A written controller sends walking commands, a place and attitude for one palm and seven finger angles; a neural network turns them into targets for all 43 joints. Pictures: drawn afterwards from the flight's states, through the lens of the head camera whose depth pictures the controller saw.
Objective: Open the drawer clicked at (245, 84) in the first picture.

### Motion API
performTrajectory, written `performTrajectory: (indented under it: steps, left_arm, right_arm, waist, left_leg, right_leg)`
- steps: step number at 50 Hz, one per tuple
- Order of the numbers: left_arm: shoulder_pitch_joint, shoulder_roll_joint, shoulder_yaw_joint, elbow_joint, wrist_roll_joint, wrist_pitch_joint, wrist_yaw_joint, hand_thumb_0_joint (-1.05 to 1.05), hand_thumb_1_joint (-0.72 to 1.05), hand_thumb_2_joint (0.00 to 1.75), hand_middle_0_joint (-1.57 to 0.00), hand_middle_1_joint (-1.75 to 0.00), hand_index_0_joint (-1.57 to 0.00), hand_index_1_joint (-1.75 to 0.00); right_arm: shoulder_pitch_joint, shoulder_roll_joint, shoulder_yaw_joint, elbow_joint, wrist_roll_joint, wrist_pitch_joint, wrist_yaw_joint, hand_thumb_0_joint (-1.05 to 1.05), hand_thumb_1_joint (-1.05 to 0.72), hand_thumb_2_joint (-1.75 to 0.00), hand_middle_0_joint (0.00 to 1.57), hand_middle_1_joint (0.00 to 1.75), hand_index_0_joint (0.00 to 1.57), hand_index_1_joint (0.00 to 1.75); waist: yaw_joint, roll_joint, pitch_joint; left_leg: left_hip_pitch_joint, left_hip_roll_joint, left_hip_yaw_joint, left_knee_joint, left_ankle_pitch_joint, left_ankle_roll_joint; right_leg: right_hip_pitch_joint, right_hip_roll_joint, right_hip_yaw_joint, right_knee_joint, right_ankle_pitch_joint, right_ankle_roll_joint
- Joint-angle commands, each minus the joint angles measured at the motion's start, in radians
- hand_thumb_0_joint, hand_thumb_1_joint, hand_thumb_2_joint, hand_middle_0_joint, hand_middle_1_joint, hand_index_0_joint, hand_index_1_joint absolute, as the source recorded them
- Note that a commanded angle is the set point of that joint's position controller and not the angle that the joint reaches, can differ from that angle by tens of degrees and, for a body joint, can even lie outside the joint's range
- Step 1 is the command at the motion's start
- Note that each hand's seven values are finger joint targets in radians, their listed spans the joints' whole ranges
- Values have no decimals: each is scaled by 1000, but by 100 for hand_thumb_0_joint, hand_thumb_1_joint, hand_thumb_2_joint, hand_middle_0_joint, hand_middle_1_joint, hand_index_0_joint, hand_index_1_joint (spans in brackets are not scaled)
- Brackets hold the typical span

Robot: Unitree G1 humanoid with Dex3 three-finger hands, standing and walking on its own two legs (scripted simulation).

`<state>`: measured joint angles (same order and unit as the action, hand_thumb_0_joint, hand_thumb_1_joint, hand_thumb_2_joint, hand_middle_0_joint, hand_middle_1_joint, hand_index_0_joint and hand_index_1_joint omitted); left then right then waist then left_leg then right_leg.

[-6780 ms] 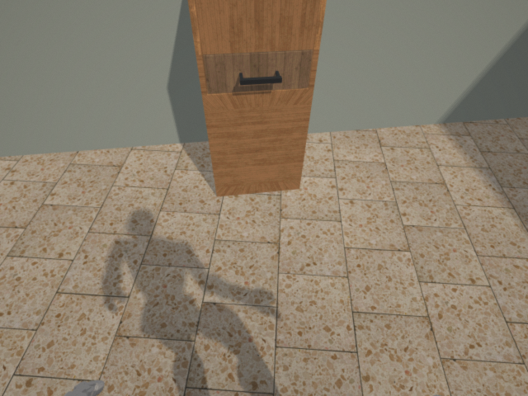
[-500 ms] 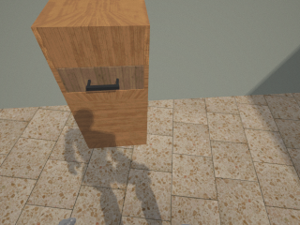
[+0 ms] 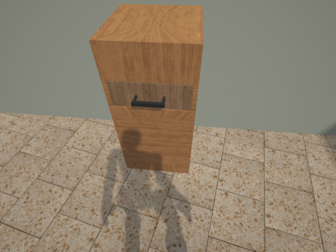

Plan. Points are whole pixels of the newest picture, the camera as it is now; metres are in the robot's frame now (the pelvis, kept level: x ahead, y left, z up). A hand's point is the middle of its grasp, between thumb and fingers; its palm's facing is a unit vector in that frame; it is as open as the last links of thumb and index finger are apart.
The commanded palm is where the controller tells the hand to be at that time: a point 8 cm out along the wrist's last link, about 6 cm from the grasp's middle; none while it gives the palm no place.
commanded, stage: take the last steps up to it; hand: left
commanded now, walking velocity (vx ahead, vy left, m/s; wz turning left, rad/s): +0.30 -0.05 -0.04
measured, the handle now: (148, 101) +0.75 +0.17 -0.12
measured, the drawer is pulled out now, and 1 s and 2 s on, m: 0.00 0.00 0.00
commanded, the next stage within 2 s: come to a stop and stand still in 0.58 s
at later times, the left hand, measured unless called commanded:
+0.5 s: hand (117, 232) +0.21 +0.18 -0.18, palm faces -0.03 -0.98 -0.20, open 7.4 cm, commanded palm none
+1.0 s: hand (130, 211) +0.28 +0.16 -0.19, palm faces +0.03 -0.98 -0.19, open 7.3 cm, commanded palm none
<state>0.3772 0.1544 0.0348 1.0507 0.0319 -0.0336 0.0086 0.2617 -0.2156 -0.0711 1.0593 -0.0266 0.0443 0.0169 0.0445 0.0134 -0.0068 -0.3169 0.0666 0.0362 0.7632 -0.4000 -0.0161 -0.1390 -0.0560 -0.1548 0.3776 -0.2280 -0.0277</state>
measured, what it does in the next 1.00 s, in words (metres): walks ahead: left foot, then right foot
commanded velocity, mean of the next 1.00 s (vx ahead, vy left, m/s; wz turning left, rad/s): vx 0.05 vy -0.04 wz -0.01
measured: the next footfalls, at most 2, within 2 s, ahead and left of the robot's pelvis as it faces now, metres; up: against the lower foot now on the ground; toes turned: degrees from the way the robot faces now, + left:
left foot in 0.10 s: +0.05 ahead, +0.14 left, +0.00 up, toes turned +5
right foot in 0.52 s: +0.27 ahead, -0.13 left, +0.00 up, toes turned -11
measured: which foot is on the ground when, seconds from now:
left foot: up 0.00-0.08, down 0.10-0.52, up 0.54-0.84, down 0.86-1.00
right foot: down 0.00-0.10, up 0.12-0.50, down 0.52-0.90, up 0.92-1.00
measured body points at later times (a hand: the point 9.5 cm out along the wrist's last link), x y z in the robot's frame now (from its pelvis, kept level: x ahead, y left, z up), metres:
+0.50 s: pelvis +0.13 +0.00 -0.02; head +0.15 -0.01 +0.43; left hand +0.21 +0.23 -0.16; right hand +0.03 -0.21 -0.18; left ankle +0.01 +0.14 -0.75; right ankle +0.22 -0.12 -0.74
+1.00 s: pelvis +0.24 -0.02 -0.01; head +0.27 +0.00 +0.43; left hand +0.28 +0.21 -0.18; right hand +0.32 -0.25 -0.16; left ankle +0.31 +0.09 -0.75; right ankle +0.20 -0.12 -0.71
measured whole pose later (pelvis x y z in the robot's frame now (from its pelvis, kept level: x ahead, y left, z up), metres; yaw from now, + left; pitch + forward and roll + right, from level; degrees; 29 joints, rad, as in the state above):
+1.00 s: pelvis +0.24 -0.02 -0.01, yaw -3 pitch -1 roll -1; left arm 0.22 0.17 0.04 1.04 0.01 0.04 0.03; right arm 0.12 -0.14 -0.03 1.01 -0.02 0.01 -0.04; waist 0.03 -0.02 0.08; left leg -0.32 0.04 0.09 0.52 -0.19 0.03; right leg -0.31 -0.01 -0.07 0.86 -0.52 0.01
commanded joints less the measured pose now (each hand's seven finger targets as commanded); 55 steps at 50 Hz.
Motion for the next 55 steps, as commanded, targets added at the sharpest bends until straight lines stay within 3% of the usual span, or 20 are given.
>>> performTrajectory:
  steps: [1, 3, 5, 6, 9, 12, 21, 24, 25, 26, 27, 29, 31, 34, 40, 42, 43, 46, 51, 55]
  left_arm:
    - [43, 169, 36, 10, -4, -6, 4, 0, 90, 90, -20, -30, -20, -30]
    - [16, 128, 28, 18, -15, 2, -1, 0, 90, 90, -20, -30, -20, -30]
    - [-14, 36, 5, -20, -16, 3, -13, 0, 90, 90, -20, -30, -20, -30]
    - [-86, 72, 11, -57, -5, 6, -15, 0, 90, 90, -20, -30, -20, -30]
    - [-84, 69, 25, -20, -1, 11, -32, 0, 90, 90, -20, -30, -20, -30]
    - [-33, 46, 25, 3, -3, 19, -37, 0, 90, 90, -20, -30, -20, -30]
    - [-211, 53, 30, -74, -13, 16, -40, 0, 90, 90, -20, -30, -20, -30]
    - [-47, 89, 45, -25, -9, -1, -37, 0, 90, 90, -20, -30, -20, -30]
    - [90, 148, 58, 18, -5, -16, -30, 0, 90, 90, -20, -30, -20, -30]
    - [184, 259, 84, 41, -1, -28, -13, 0, 90, 90, -20, -30, -20, -30]
    - [193, 292, 78, 38, -22, -23, -8, 0, 90, 90, -20, -30, -20, -30]
    - [-5, 219, 60, -13, -21, -17, 1, 0, 90, 90, -20, -30, -20, -30]
    - [-115, 137, 36, -39, -16, -20, 10, 0, 90, 90, -20, -30, -20, -30]
    - [-142, 101, 18, -35, -11, -27, 10, 0, 90, 90, -20, -30, -20, -30]
    - [-132, 129, 16, -18, -19, 1, 26, 0, 90, 90, -20, -30, -20, -30]
    - [-128, 126, 19, -26, -22, 22, 30, 0, 90, 90, -20, -30, -20, -30]
    - [-100, 109, 20, -39, -24, 35, 33, 0, 90, 90, -20, -30, -20, -30]
    - [-73, 107, 17, -58, -27, 63, 36, 0, 90, 90, -20, -30, -20, -30]
    - [-89, 103, 34, -71, -21, 68, 26, 0, 90, 90, -20, -30, -20, -30]
    - [-89, 83, 30, -95, -22, 72, 21, 0, 90, 90, -20, -30, -20, -30]
  right_arm:
    - [-14, -6, 17, -69, 5, -59, -3, 0, -90, -90, 20, 30, 20, 30]
    - [103, -29, 17, -17, 7, -75, -18, 0, -90, -90, 20, 30, 20, 30]
    - [262, -178, -14, 23, -3, -80, -36, 0, -90, -90, 20, 30, 20, 30]
    - [259, -205, -20, 13, -1, -74, -38, 0, -90, -90, 20, 30, 20, 30]
    - [132, -88, 9, -11, 1, -89, -47, 0, -90, -90, 20, 30, 20, 30]
    - [117, -67, 16, -15, 7, -110, -50, 0, -90, -90, 20, 30, 20, 30]
    - [173, -82, -3, 32, -6, -105, -47, 0, -90, -90, 20, 30, 20, 30]
    - [145, -90, -4, 36, -3, -97, -47, 0, -90, -90, 20, 30, 20, 30]
    - [158, -69, 0, 38, 6, -100, -40, 0, -90, -90, 20, 30, 20, 30]
    - [211, 13, 15, 18, 19, -104, -30, 0, -90, -90, 20, 30, 20, 30]
    - [185, -13, 15, -8, 25, -94, -36, 0, -90, -90, 20, 30, 20, 30]
    - [88, -18, 5, -19, 15, -88, -31, 0, -90, -90, 20, 30, 20, 30]
    - [107, 16, 9, -1, 3, -72, -25, 0, -90, -90, 20, 30, 20, 30]
    - [151, 42, 23, 13, 0, -53, -23, 0, -90, -90, 20, 30, 20, 30]
    - [80, 46, 47, 9, 18, -51, -40, 0, -90, -90, 20, 30, 20, 30]
    - [84, -2, 32, 3, 18, -49, -43, 0, -90, -90, 20, 30, 20, 30]
    - [66, -48, 22, -13, 14, -50, -45, 0, -90, -90, 20, 30, 20, 30]
    - [18, -123, 9, -46, 12, -38, -61, 0, -90, -90, 20, 30, 20, 30]
    - [-76, -135, -10, -106, 4, -25, -66, 0, -90, -90, 20, 30, 20, 30]
    - [-93, -140, -22, -112, 1, -21, -58, 0, -90, -90, 20, 30, 20, 30]
  waist:
    - [-23, -169, 57]
    - [-83, -64, 61]
    - [-148, 281, 76]
    - [-154, 223, 114]
    - [-87, 141, 221]
    - [-48, 95, 168]
    - [-75, 115, 175]
    - [14, 67, 84]
    - [71, -32, -10]
    - [83, -320, -126]
    - [75, -271, -162]
    - [29, -171, -24]
    - [-37, -67, 28]
    - [-79, -130, 32]
    - [-55, -113, -13]
    - [-66, -73, 7]
    - [-50, 36, 15]
    - [-44, 299, 13]
    - [-47, 83, -95]
    - [-56, 142, -129]
  left_leg:
    - [51, -27, 79, -223, 37, 16]
    - [316, -17, 80, -374, 93, 18]
    - [427, 336, -392, -602, -216, 152]
    - [346, 388, -473, -650, -322, 192]
    - [187, 287, -271, -667, -129, 170]
    - [185, 222, -125, -643, 132, 155]
    - [185, 226, -44, -543, 351, 162]
    - [160, 173, 21, -306, 475, 113]
    - [65, 115, 66, -79, 438, 78]
    - [-166, -22, 129, 248, 2, 31]
    - [-200, -32, 14, 441, -219, 41]
    - [-259, 40, -52, 540, -73, 44]
    - [-176, 73, -42, 448, 37, 32]
    - [-101, 60, 7, 260, 57, 3]
    - [43, 2, 29, -177, 198, -25]
    - [160, 25, 5, -307, 475, -12]
    - [192, 115, -70, -318, 729, 27]
    - [124, 294, -238, -445, 983, 193]
    - [233, 270, -155, -363, 886, 222]
    - [225, 261, -158, -375, 708, 207]
  right_leg:
    - [-45, -200, 238, -173, -232, -110]
    - [-252, -133, 165, -63, -308, -56]
    - [-525, 17, -11, 374, -305, 21]
    - [-560, -12, 63, 505, -319, 9]
    - [-546, -71, 120, 674, -138, 20]
    - [-484, -73, 103, 663, -28, 45]
    - [-334, -34, 36, 314, 7, 33]
    - [-59, 26, -6, 163, 47, 6]
    - [155, -30, 76, 116, 61, -21]
    - [353, -308, 462, 1, 144, -112]
    - [289, -402, 593, -100, 113, -186]
    - [71, -352, 514, -159, -101, -184]
    - [-95, -274, 313, -172, -17, -142]
    - [-155, -216, 170, -176, 162, -127]
    - [-36, -171, 108, -11, 557, -112]
    - [-114, -139, 107, 83, 419, -58]
    - [-165, -85, 92, 135, 279, -15]
    - [-179, 28, 76, 453, -343, 42]
    - [-312, 34, 164, 713, -313, 55]
    - [-239, 12, 146, 503, -303, 54]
